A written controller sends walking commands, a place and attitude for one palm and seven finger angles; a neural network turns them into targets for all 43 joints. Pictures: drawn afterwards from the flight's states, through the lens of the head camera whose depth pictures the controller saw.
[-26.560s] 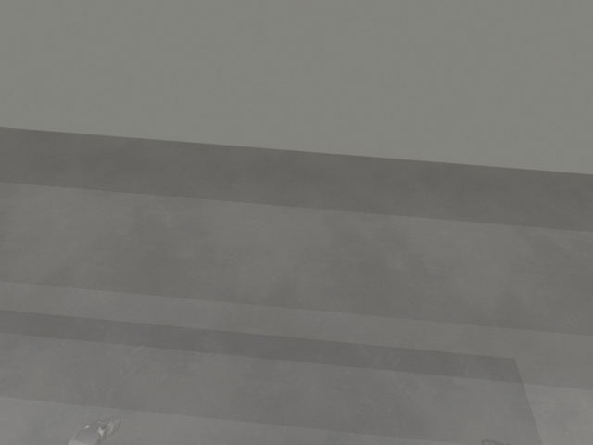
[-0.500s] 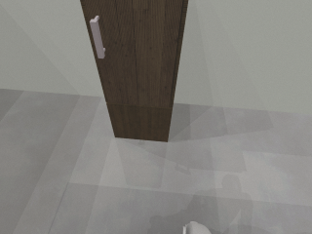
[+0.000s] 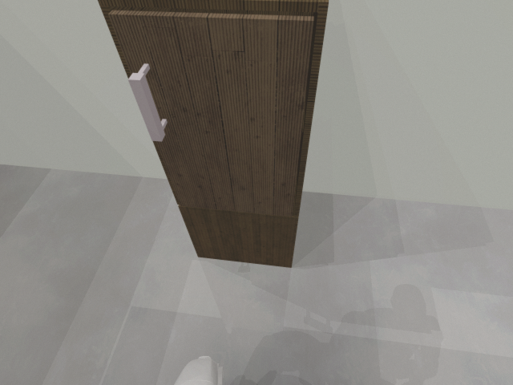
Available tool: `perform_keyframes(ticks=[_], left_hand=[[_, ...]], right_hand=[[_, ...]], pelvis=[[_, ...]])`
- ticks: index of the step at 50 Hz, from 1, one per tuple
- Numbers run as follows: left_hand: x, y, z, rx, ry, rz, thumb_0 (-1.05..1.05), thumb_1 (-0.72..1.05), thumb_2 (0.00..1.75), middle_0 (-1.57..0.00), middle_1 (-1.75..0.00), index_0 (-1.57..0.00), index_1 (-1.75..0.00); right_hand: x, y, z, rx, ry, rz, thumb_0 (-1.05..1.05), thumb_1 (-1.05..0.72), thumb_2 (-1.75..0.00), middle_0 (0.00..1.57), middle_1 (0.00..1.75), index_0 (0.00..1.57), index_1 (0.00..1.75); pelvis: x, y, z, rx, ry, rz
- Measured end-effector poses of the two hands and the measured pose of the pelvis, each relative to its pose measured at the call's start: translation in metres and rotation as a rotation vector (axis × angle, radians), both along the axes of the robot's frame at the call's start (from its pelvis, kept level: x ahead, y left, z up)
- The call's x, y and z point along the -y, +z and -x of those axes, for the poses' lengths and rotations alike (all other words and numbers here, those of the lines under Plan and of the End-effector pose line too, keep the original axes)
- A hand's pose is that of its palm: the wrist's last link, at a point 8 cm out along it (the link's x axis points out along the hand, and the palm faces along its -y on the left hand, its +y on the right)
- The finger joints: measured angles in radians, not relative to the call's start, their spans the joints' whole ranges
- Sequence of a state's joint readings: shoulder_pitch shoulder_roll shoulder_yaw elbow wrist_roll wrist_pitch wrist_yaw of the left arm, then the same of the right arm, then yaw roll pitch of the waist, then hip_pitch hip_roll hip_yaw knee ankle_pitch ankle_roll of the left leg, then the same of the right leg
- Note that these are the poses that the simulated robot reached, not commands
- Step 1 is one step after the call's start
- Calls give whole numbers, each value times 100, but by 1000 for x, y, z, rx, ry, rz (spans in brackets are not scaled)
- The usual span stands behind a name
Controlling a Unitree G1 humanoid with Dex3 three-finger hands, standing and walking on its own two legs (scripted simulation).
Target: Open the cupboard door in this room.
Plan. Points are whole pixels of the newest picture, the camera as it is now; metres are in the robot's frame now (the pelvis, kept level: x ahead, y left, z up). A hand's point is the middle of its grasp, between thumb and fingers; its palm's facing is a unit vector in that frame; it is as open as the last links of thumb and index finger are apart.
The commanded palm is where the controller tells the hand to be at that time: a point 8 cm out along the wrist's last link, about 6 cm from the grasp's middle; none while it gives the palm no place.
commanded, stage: come to a stop and stand still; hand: left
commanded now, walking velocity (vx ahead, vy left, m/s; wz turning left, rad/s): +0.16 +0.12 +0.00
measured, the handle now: (152, 103) +0.63 +0.27 +0.07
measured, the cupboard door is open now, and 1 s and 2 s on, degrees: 0 0 0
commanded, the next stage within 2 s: look again from close up in 1.66 s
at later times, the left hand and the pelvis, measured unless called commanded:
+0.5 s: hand out of the picture +0.10 +0.26 -0.19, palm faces +0.00 -0.97 -0.24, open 7.4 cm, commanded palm none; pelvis +0.04 +0.04 +0.00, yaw -3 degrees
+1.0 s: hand out of the picture +0.03 +0.17 -0.15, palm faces +0.06 -0.96 -0.26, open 7.3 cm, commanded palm none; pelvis +0.01 -0.01 +0.01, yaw -1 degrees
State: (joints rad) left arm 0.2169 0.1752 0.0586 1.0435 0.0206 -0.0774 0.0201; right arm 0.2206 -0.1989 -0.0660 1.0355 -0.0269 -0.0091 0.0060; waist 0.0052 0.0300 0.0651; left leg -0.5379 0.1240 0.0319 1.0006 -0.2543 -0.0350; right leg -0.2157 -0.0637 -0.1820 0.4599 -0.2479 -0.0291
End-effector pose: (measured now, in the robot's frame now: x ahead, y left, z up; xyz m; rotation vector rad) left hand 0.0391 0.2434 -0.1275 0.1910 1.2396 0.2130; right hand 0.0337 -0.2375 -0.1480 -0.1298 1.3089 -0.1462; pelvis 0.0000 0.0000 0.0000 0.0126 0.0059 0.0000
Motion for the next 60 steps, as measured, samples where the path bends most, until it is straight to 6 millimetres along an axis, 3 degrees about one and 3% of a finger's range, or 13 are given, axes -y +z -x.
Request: perform_keyframes(ticks=[4, 8, 11, 14, 20, 25, 30, 34, 38, 45, 50, 56, 60], left_hand=[[-16, -5, 12, -94, 37, 20, -2, 93, 90, -20, -30, -20, -30], [-32, -23, 17, -174, 79, 57, -1, 92, 90, -20, -30, -20, -30], [-42, -37, 13, -225, 87, 77, 0, 91, 90, -20, -30, -20, -30], [-48, -37, 1, -245, 69, 83, 0, 91, 90, -20, -30, -20, -30], [-61, -30, -30, -197, 12, 60, 0, 91, 90, -20, -30, -20, -30], [-60, -25, -55, -117, -30, 25, 0, 91, 90, -20, -30, -20, -30], [-37, -15, -69, -20, -69, -4, 0, 91, 90, -19, -30, -20, -30], [-7, -9, -57, 28, -87, -26, 0, 91, 90, -19, -30, -20, -30], [21, 6, -36, -1, -80, -5, 0, 91, 90, -20, -30, -20, -30], [30, 13, -11, -44, -33, -5, 0, 92, 89, -20, -30, -21, -30], [24, 8, 14, -87, 22, 6, 0, 91, 89, -20, -30, -21, -30], [2, -12, 51, -199, 61, 48, 0, 91, 89, -20, -30, -21, -30], [-13, -26, 57, -239, 66, 69, 0, 91, 90, -20, -30, -20, -30]], right_hand=[[-15, 10, -70, 96, 55, 10, 0, -92, -90, 19, 30, 19, 30], [-41, 11, -122, 139, 114, 37, 0, -91, -90, 19, 30, 19, 30], [-63, 14, -146, 154, 126, 48, 0, -91, -90, 19, 30, 19, 30], [-77, 20, -152, 154, 114, 53, 0, -91, -90, 20, 30, 19, 30], [-76, 21, -129, 121, 41, 59, 0, -91, -90, 20, 30, 20, 30], [-48, 18, -90, 89, -18, 82, 0, -92, -90, 20, 30, 20, 30], [-13, 3, -41, 34, -62, 69, 0, -91, -90, 20, 30, 20, 30], [12, -16, -7, -17, -92, 28, 1, -91, -90, 20, 30, 20, 30], [21, -12, 16, -64, -97, -11, 1, -91, -90, 20, 30, 19, 30], [23, -3, 45, -149, -68, -30, 1, -91, -90, 20, 30, 19, 30], [18, 0, 37, -184, -18, -10, 1, -91, -90, 20, 30, 19, 30], [-2, 3, -9, -58, 20, 40, 1, -91, -90, 20, 30, 19, 30], [-24, 8, -32, 18, 34, 54, 1, -91, -90, 20, 30, 19, 30]], pelvis=[[-16, 1, -28, -6, 2, 9], [-40, -8, -55, -1, -2, 35], [-51, -12, -68, 8, -7, 20], [-56, -8, -69, 9, -18, 30], [-57, -1, -58, -1, -43, 45], [-44, -4, -44, 2, -53, 37], [-22, -10, -29, 11, -49, 22], [0, -17, -19, 24, -43, -5], [11, -3, -17, 18, -57, -29], [19, 7, -14, -7, -35, -39], [12, 7, -12, -18, -19, -34], [-12, -2, -11, -18, -21, -5], [-24, -6, -14, -3, -26, -6]])
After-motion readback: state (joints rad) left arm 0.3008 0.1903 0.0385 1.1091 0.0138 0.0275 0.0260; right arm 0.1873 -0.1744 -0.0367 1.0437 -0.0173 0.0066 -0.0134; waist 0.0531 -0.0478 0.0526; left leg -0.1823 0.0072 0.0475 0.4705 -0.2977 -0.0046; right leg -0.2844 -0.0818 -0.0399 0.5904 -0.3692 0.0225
